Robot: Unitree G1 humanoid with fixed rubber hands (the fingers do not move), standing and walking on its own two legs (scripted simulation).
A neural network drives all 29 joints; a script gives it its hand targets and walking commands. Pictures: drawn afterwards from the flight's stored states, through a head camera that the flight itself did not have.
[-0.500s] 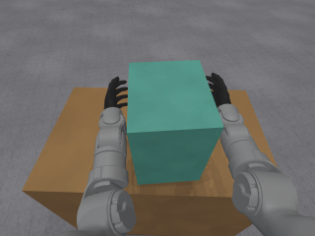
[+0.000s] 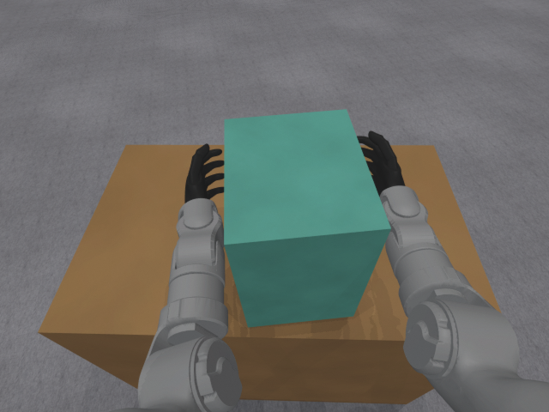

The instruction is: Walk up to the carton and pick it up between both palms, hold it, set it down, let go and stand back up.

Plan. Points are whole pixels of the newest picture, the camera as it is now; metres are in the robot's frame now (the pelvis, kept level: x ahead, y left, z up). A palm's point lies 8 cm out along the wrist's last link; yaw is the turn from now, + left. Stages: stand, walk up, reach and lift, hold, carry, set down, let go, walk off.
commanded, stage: set down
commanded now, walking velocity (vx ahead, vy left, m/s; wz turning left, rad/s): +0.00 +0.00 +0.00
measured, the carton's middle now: (293, 225) +0.39 +0.04 +0.02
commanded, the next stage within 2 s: none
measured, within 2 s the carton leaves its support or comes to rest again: rests again in 0.16 s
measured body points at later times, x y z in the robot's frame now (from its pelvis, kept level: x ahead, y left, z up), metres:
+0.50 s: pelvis -0.01 +0.00 +0.00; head +0.03 +0.01 +0.45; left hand +0.38 +0.18 +0.08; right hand +0.44 -0.09 +0.08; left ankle +0.00 +0.14 -0.75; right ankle -0.02 -0.09 -0.75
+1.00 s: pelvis +0.00 +0.01 +0.00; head +0.03 +0.02 +0.45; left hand +0.38 +0.18 +0.08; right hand +0.43 -0.10 +0.08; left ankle +0.00 +0.14 -0.75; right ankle -0.02 -0.09 -0.75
